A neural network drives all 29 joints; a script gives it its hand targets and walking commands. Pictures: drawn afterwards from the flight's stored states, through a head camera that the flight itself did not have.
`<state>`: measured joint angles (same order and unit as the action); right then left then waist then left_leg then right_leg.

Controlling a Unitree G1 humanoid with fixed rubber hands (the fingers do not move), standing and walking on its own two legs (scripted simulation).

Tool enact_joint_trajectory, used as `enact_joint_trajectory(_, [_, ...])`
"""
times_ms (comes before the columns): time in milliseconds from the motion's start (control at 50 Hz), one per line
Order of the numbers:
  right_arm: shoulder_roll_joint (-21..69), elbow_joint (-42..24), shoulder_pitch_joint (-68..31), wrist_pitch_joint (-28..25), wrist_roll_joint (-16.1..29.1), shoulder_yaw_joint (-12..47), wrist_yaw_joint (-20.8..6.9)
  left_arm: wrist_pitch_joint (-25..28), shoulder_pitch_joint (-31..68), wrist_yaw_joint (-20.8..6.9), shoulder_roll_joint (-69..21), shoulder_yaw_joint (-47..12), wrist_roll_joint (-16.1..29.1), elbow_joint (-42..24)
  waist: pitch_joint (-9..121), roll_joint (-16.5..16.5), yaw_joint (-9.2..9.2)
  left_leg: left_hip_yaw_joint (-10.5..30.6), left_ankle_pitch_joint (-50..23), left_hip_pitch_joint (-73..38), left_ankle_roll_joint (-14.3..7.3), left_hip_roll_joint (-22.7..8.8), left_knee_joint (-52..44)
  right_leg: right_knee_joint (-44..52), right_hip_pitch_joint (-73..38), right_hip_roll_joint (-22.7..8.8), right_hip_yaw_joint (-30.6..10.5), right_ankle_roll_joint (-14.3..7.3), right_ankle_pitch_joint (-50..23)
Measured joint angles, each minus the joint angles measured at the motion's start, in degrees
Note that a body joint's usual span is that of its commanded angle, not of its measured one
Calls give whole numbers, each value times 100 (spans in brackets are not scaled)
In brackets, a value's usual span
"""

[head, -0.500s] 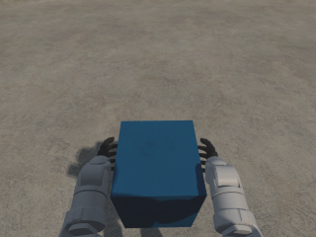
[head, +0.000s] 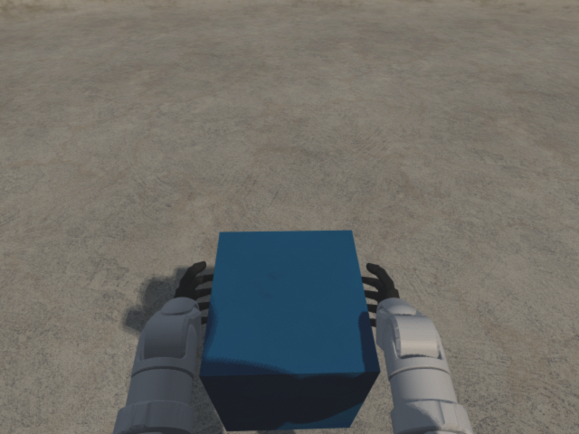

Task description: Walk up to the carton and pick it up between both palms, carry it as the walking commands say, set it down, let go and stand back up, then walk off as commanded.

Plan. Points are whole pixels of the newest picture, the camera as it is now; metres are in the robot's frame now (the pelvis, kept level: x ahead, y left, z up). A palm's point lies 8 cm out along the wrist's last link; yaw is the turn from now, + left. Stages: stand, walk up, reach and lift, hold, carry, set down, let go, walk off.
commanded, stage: hold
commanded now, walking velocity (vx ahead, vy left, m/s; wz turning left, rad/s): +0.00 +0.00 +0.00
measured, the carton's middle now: (287, 333) +0.30 +0.02 -0.02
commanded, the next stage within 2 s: carry in 0.12 s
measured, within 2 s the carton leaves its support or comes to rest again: neither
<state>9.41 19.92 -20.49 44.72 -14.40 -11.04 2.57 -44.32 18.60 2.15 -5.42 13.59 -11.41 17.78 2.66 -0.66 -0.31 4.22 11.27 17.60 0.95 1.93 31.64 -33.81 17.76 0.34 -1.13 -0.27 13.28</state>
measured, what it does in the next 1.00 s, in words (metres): walks backwards: right foot, then left foot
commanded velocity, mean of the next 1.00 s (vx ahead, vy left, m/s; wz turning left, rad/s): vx -0.23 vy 0.00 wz -0.55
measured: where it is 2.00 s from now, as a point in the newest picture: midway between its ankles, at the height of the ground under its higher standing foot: outside the picture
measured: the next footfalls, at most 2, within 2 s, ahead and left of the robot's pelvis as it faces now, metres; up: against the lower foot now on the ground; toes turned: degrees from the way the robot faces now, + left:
right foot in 0.58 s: -0.02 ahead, -0.10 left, +0.00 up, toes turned -8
left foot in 0.94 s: -0.08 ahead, +0.11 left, +0.00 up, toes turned -10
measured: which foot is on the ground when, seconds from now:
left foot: down 0.00-0.62, up 0.64-0.92, down 0.94-1.00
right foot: down 0.00-0.38, up 0.40-0.56, down 0.58-0.98, up 1.00-1.00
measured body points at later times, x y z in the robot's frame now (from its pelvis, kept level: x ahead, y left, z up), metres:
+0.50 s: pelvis -0.05 +0.01 -0.02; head -0.13 +0.01 +0.42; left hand +0.25 +0.16 +0.07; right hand +0.23 -0.13 +0.06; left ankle +0.07 +0.13 -0.73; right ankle -0.02 -0.10 -0.68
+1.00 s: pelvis -0.16 +0.02 -0.02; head -0.22 +0.03 +0.43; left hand +0.15 +0.12 +0.07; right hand +0.09 -0.17 +0.07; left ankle -0.12 +0.12 -0.73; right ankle -0.07 -0.09 -0.72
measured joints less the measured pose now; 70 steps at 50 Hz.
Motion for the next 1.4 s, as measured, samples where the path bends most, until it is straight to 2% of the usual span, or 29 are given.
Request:
enact_joint_trajectory(200, [-42, -41, 3, 59, 44, -20, 10, 34, 1, 12, -17, -52, -1, 59, 0, -7, -1, -1, 106, 54, 0, -30, 291, -164, -2, 42, 5, 0, 38])
enact_joint_trajectory(280, [-102, -413, 3, 401, 318, 28, 70, -429, 1, 79, -17, -215, 2, -441, 0, -8, 0, -8, 271, 118, -1, -44, 682, -433, 9, 72, 5, 8, 135])
enact_joint_trajectory(380, [-102, -702, 4, 1043, 406, 80, 115, -1153, 11, 97, -7, -262, 10, -804, 87, -3, 0, -26, 425, 202, -59, -46, 1115, -755, 46, 86, 4, 43, 236])
enact_joint_trajectory(400, [-101, -715, -7, 1198, 428, 146, 144, -1341, 11, 97, 39, -261, 42, -864, 104, -1, 2, -60, 445, 223, -74, -59, 1179, -937, 121, 87, 1, 43, 450])
enact_joint_trajectory(460, [-65, -748, -15, 1651, 482, 431, 282, -1906, 11, 95, 278, -255, 254, -1022, 139, -20, -13, -314, 423, 227, -89, -212, 1189, -2431, 560, 158, 9, 43, 845])
enact_joint_trajectory(500, [-65, -896, -18, 1975, 532, 528, 356, -2213, 12, 101, 336, -256, 341, -1159, 174, -18, -19, -481, 353, 277, -70, -302, 1138, -2978, 619, 151, -1, 43, 883])
enact_joint_trajectory(540, [-64, -1166, -22, 2287, 535, 556, 406, -2408, 15, 108, 339, -256, 419, -1304, 346, -11, -23, -642, 257, 563, -27, -358, 1127, -2792, 622, 61, -9, 43, 910])
enact_joint_trajectory(580, [-63, -1502, -24, 2514, 544, 591, 453, -2534, 28, 111, 341, -262, 490, -1529, 538, -8, -27, -803, 174, 1011, 20, -438, 1210, -1934, 555, -3, -13, 33, 1046])
enact_joint_trajectory(600, [-97, -1648, -28, 2578, 560, 591, 467, -2540, 61, 117, 316, -278, 507, -1586, 512, -105, -21, -811, 154, 1182, 45, -547, 1304, -1693, 558, 89, 4, -134, 1361])
enact_joint_trajectory(620, [-173, -1731, -22, 2640, 603, 576, 469, -2539, 97, 147, 265, -317, 510, -1570, 384, -198, -20, -777, 380, 1219, 50, -611, 1410, -1680, 584, 182, 5, -214, 1317])
enact_joint_trajectory(660, [-343, -1839, 69, 2825, 748, 522, 467, -2619, 100, 260, 135, -430, 509, -1492, 245, -165, -22, -738, 1457, 1355, 66, -532, 2054, -1679, 595, 178, -6, -260, 1023])
enact_joint_trajectory(680, [-416, -1888, 115, 2926, 814, 520, 468, -2674, 70, 308, 76, -469, 508, -1485, 232, -130, -23, -704, 1695, 1458, 74, -470, 2498, -1662, 594, 158, -6, -272, 951])
enact_joint_trajectory(720, [-481, -1966, 124, 3089, 883, 521, 483, -2773, -13, 359, 7, -501, 508, -1571, 234, -116, -23, -630, 1702, 1576, 76, -385, 3187, -1589, 597, 159, -11, -281, 847])
enact_joint_trajectory(760, [-482, -2057, 124, 3131, 932, 526, 497, -2863, -53, 389, -10, -501, 508, -1753, 237, -119, -20, -615, 1553, 1533, 76, -351, 3510, -1496, 603, 179, -11, -284, 733])
enact_joint_trajectory(820, [-472, -2137, 123, 3070, 1022, 527, 505, -2973, -53, 452, -12, -492, 508, -2009, 241, -119, -18, -612, 1453, 1205, 88, -292, 3395, -1332, 609, 214, -8, -285, 534])
enact_joint_trajectory(880, [-449, -2163, 123, 3048, 1026, 527, 513, -2993, -53, 458, -13, -468, 509, -2073, 242, -119, -16, -609, 1435, 648, 88, -198, 2709, -1154, 634, 246, -5, -281, 324])
enact_joint_trajectory(940, [-436, -2171, 121, 3051, 1026, 526, 520, -3014, -52, 460, -14, -452, 508, -2100, 243, -82, -12, -602, 1420, -88, 88, -133, 1420, -959, 729, 307, 0, -228, 79])
enact_joint_trajectory(980, [-337, -2152, 125, 3071, 1000, 527, 564, -3062, -81, 444, 1, -354, 512, -2132, 193, 153, -19, -710, 1178, -174, -109, -36, 1036, -815, 756, 248, -125, -142, 34])
enact_joint_trajectory(1000, [-275, -2150, 126, 3114, 953, 526, 585, -3100, -119, 426, 2, -295, 522, -2157, 192, 134, -19, -736, 1059, -175, -189, -103, 960, -862, 774, 319, -133, -71, 448])
enact_joint_trajectory(1040, [-145, -2152, 126, 3103, 865, 527, 588, -3177, -152, 403, 45, -225, 528, -2278, 188, 49, -14, -827, 894, -177, -266, -311, 813, -1601, 979, 421, -61, 8, 999])
enact_joint_trajectory(1100, [-58, -2186, 125, 2917, 844, 527, 577, -3150, -141, 392, 105, -214, 534, -2448, 192, 53, -17, -1006, 720, -147, -265, -543, 637, -3001, 1213, 330, -66, 57, 1034])
enact_joint_trajectory(1140, [-47, -2286, 123, 2836, 831, 527, 575, -3049, -135, 387, 107, -219, 559, -2517, 235, 61, -22, -1126, 671, 7, -245, -662, 662, -3253, 1217, 136, -73, 90, 1040])
enact_joint_trajectory(1200, [-15, -2433, 111, 2739, 812, 526, 565, -2959, -132, 381, 109, -219, 573, -2681, 240, 70, -23, -1401, 648, 362, -222, -826, 846, -2990, 1221, -121, -74, 103, 1046])
enact_joint_trajectory(1260, [1, -2539, 110, 2699, 812, 526, 555, -2952, -112, 381, 110, -222, 574, -2801, 240, 73, -25, -1716, 661, 850, -195, -1040, 1169, -1962, 1208, -152, -68, 104, 1028])
enact_joint_trajectory(1300, [-21, -2612, 114, 2697, 806, 513, 552, -2921, -64, 380, 93, -241, 577, -2789, 174, 35, -20, -1881, 702, 1170, -154, -1191, 1479, -1093, 1149, -130, -73, 168, 369])
enact_joint_trajectory(1320, [-89, -2663, 118, 2709, 817, 473, 544, -2838, -32, 388, 37, -279, 576, -2700, -28, -113, -19, -1825, 728, 1194, -120, -1292, 1611, -1135, 1160, -22, -59, 169, 257])
enact_joint_trajectory(1340, [-163, -2713, 141, 2755, 841, 416, 531, -2770, -29, 416, -30, -341, 576, -2605, -193, -214, -18, -1659, 1235, 1222, -42, -1268, 1809, -1198, 1166, 46, -65, 140, 272])
enact_joint_trajectory(1360, [-234, -2766, 193, 2810, 864, 365, 511, -2725, -28, 459, -105, -395, 575, -2509, -307, -246, -18, -1447, 1730, 1265, 25, -1152, 2026, -1213, 1166, 65, -80, 107, 283])
enact_joint_trajectory(1400, [-310, -2863, 247, 2912, 893, 349, 498, -2701, -62, 498, -200, -420, 574, -2470, -473, -211, -18, -1108, 2007, 1296, 61, -881, 2429, -1187, 1183, 72, -156, 74, 217])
